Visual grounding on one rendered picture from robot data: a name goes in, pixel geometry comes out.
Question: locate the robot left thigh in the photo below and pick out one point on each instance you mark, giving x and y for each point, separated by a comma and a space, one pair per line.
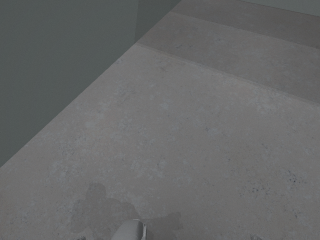
131, 230

